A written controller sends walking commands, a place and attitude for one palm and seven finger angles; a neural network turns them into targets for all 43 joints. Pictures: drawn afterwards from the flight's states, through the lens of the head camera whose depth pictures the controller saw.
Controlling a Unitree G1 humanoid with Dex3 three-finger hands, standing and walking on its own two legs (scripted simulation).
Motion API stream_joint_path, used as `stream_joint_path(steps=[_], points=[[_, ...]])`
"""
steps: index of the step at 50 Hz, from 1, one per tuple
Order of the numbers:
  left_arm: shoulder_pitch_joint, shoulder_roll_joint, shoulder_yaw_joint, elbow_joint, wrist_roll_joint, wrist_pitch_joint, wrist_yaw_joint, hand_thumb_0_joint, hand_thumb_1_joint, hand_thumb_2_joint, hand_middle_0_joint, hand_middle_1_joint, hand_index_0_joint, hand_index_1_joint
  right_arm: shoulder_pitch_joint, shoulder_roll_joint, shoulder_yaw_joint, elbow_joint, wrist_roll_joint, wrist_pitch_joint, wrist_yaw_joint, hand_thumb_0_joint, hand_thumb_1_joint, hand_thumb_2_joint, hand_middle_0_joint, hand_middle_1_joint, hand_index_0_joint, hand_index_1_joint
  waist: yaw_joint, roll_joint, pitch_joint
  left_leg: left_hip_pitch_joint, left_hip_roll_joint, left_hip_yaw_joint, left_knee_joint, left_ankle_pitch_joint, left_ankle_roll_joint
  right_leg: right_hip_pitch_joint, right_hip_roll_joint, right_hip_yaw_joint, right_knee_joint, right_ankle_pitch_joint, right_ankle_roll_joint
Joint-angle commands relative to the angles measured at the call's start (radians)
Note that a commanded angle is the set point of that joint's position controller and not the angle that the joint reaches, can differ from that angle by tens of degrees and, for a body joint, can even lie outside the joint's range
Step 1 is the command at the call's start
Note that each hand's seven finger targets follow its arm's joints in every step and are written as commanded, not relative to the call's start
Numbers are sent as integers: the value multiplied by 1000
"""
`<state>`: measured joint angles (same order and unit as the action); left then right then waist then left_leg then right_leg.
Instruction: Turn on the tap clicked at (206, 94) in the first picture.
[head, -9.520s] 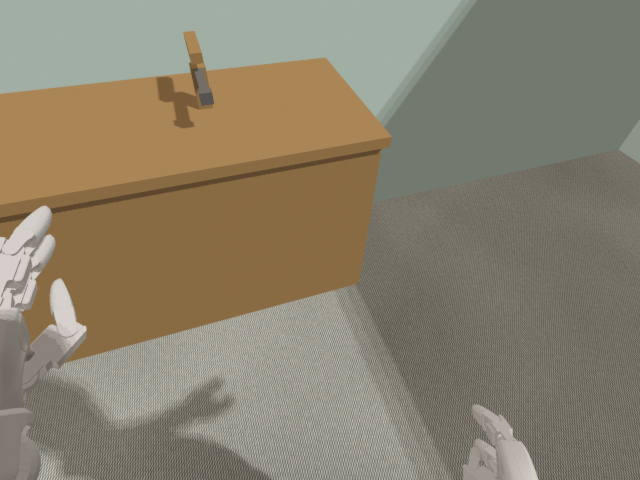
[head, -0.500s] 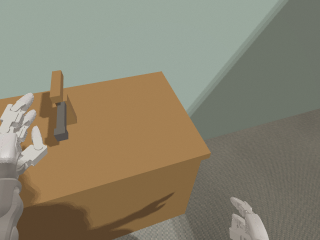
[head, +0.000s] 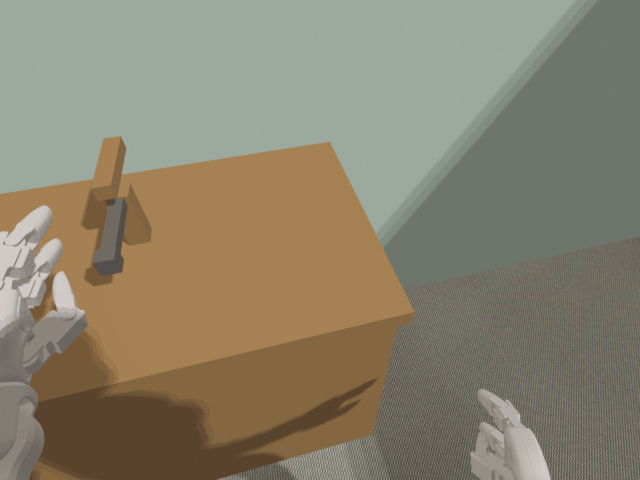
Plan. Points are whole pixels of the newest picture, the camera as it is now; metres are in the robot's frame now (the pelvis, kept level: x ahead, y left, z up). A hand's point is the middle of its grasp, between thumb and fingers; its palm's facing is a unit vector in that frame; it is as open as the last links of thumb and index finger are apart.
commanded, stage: turn the palm inward beside the body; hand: left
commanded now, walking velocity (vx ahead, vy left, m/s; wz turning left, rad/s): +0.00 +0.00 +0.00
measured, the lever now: (108, 261) +0.36 +0.34 +0.08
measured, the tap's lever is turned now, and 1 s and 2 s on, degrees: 0 0 0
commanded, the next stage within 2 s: reach beside the lever's end, fingers flat in 1.48 s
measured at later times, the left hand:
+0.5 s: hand (73, 344) +0.20 +0.26 +0.15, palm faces +0.47 -0.86 -0.21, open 7.5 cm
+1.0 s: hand (69, 387) +0.16 +0.25 +0.14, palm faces +0.50 -0.85 -0.15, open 7.5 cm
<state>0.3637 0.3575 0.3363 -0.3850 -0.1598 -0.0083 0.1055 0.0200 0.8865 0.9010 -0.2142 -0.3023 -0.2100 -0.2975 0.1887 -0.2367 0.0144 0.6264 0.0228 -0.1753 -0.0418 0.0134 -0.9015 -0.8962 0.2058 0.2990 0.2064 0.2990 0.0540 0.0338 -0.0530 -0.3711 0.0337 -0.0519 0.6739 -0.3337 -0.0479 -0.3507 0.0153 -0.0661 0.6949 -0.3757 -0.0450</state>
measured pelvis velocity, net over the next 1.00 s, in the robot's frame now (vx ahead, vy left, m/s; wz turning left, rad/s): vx -0.01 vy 0.02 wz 0.03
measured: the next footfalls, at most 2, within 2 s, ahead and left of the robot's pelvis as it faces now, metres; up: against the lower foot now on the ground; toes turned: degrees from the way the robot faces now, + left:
none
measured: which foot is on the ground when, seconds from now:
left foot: down 0.00-1.00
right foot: down 0.00-1.00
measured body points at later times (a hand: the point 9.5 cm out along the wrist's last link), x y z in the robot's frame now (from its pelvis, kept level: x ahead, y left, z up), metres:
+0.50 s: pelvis +0.01 +0.02 +0.00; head +0.00 +0.00 +0.45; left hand +0.17 +0.30 +0.16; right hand +0.21 -0.20 -0.07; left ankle +0.01 +0.16 -0.72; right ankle -0.01 -0.08 -0.72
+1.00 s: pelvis -0.01 +0.02 -0.01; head -0.03 +0.00 +0.44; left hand +0.13 +0.29 +0.15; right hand +0.19 -0.20 -0.07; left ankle +0.01 +0.16 -0.72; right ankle -0.01 -0.08 -0.72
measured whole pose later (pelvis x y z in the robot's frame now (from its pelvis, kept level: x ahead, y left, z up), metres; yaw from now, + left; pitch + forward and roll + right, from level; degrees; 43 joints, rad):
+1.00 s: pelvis -0.01 +0.02 -0.01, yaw +2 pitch +1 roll +0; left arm 0.57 0.23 0.20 -0.54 -0.21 0.06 0.21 0.02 0.89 0.90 -0.21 -0.30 -0.20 -0.30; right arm 0.22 -0.24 0.04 0.62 0.03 -0.25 -0.08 0.01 -0.90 -0.90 0.21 0.30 0.21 0.30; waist 0.07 0.05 -0.07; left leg -0.41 0.01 -0.07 0.74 -0.35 -0.03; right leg -0.36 -0.01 -0.09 0.73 -0.39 -0.03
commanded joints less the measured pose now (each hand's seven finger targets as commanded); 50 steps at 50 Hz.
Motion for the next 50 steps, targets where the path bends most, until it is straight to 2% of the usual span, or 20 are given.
stream_joint_path(steps=[1, 5, 6, 9, 13, 14, 15, 19, 21, 24, 25, 28, 29, 30, 32, 39, 40, 43, 49, 50], points=[[-15, 165, 153, -204, -29, -69, 1, 0, 900, 900, -200, -300, -200, -300, -79, -120, -50, -171, 6, -62, -4, 0, -900, -900, 200, 300, 200, 300, 17, -44, -153, 54, -48, 67, -22, 281, 71, 65, -50, 38, -114, 427, 68], [-28, 132, 105, -260, -26, -84, -12, 0, 900, 900, -200, -300, -200, -300, -59, -124, -54, -172, 9, -81, -12, 0, -900, -900, 200, 300, 200, 300, 2, -11, -151, 72, -51, 63, -9, 313, 77, 41, -47, 26, -102, 439, 58], [-13, 128, 100, -265, -27, -90, -14, 0, 900, 900, -200, -300, -200, -300, -51, -125, -56, -174, 6, -88, -14, 0, -900, -900, 200, 300, 200, 300, 4, -34, -161, 73, -49, 59, -6, 319, 77, 42, -45, 22, -95, 445, 60], [13, 142, 104, -297, -15, -111, -2, 0, 900, 900, -200, -300, -200, -300, -52, -123, -55, -166, 8, -100, -16, 0, -900, -900, 200, 300, 200, 300, 15, 6, -164, 79, -49, 55, -5, 343, 76, 41, -39, 16, -84, 437, 48], [65, 105, 77, -312, -14, -120, 21, 0, 900, 900, -200, -300, -200, -300, -38, -121, -59, -171, 2, -110, -13, 0, -900, -900, 200, 300, 200, 300, 20, -6, -179, 76, -45, 46, -6, 368, 72, 42, -39, 1, -67, 429, 42], [86, 123, 106, -305, -13, -111, 32, 0, 900, 900, -200, -300, -200, -300, -49, -120, -56, -167, 6, -107, -15, 0, -900, -900, 200, 300, 200, 300, 30, -15, -161, 66, -46, 45, -8, 359, 72, 47, -35, 2, -73, 426, 39], [75, 85, 68, -303, -15, -102, 33, 0, 900, 900, -200, -300, -200, -300, -44, -116, -54, -174, 8, -103, -15, 0, -900, -900, 200, 300, 200, 300, 20, -15, -157, 60, -45, 48, -12, 349, 71, 36, -38, -2, -72, 409, 40], [80, 84, 71, -294, -21, -59, 44, 0, 900, 900, -200, -300, -200, -300, -68, -114, -47, -175, 14, -96, -24, 0, -900, -900, 200, 300, 200, 300, 27, -15, -105, 49, -41, 40, -31, 299, 69, 20, -32, -3, -93, 339, 37], [71, 64, 41, -323, -20, -50, 49, 0, 900, 900, -200, -300, -200, -300, -61, -113, -44, -185, 9, -97, -25, 0, -900, -900, 200, 300, 200, 300, 25, -9, -130, 57, -41, 35, -36, 300, 68, 22, -32, -8, -89, 321, 36], [67, 64, 26, -321, -13, -37, 56, 0, 900, 900, -200, -300, -200, -300, -80, -111, -36, -179, 10, -99, -32, 0, -900, -900, 200, 300, 200, 300, 22, -15, -92, 52, -41, 26, -47, 241, 70, -3, -27, -6, -109, 246, 36], [54, 35, -7, -334, -15, -37, 55, 0, 900, 900, -200, -300, -200, -300, -81, -109, -33, -184, 9, -100, -32, 0, -900, -900, 200, 300, 200, 300, 12, -9, -96, 55, -41, 25, -49, 224, 70, -11, -30, -7, -111, 227, 36], [62, 40, -11, -344, -11, -37, 66, 0, 900, 900, -200, -300, -200, -300, -87, -110, -30, -183, 7, -107, -32, 0, -900, -900, 200, 300, 200, 300, 16, -2, -88, 47, -40, 17, -58, 184, 68, -21, -28, -9, -114, 168, 33], [68, 60, 6, -354, -3, -35, 75, 0, 900, 900, -200, -300, -200, -300, -99, -107, -27, -180, 8, -107, -34, 0, -900, -900, 200, 300, 200, 300, 24, 34, -79, 47, -41, 15, -66, 165, 67, -25, -26, -7, -120, 144, 30], [57, 27, -29, -366, -5, -36, 78, 0, 900, 900, -200, -300, -200, -300, -98, -102, -22, -187, 7, -107, -33, 0, -900, -900, 200, 300, 200, 300, 14, 30, -77, 46, -42, 12, -68, 146, 67, -33, -28, -10, -119, 123, 31], [79, 27, -26, -346, -9, -30, 86, 0, 900, 900, -200, -300, -200, -300, -101, -106, -22, -186, 6, -109, -33, 0, -900, -900, 200, 300, 200, 300, 19, 5, -65, 29, -41, 8, -71, 115, 67, -38, -25, -12, -121, 93, 31], [105, 32, -20, -362, -18, -11, 106, 0, 900, 900, -200, -300, -200, -300, -119, -105, -14, -183, 8, -115, -40, 0, -900, -900, 200, 300, 200, 300, 24, 28, -47, 11, -48, 2, -77, 35, 68, -48, -25, -7, -134, 27, 30], [108, -2, -52, -369, -25, -12, 104, 0, 900, 900, -200, -300, -200, -300, -119, -102, -13, -190, 7, -117, -40, 0, -900, -900, 200, 300, 200, 300, 15, 4, -53, 12, -50, 4, -75, 34, 71, -46, -29, -7, -134, 26, 33], [131, 7, -41, -367, -41, -7, 104, 0, 900, 900, -200, -300, -200, -300, -118, -107, -15, -189, 6, -123, -41, 0, -900, -900, 200, 300, 200, 300, 19, -20, -54, 1, -51, 7, -63, 31, 74, -43, -30, -1, -145, 17, 36], [124, 27, -13, -380, -45, -14, 120, 0, 900, 900, -200, -300, -200, -300, -119, -106, -16, -173, 6, -137, -42, 0, -900, -900, 200, 300, 200, 300, 22, 6, -50, -2, -52, 3, -50, 45, 74, -48, -30, 1, -144, 28, 33], [117, -8, -46, -391, -52, -16, 116, 0, 900, 900, -200, -300, -200, -300, -116, -104, -15, -178, 7, -138, -41, 0, -900, -900, 200, 300, 200, 300, 12, -7, -63, 2, -54, 4, -47, 53, 75, -42, -34, 1, -139, 37, 34]])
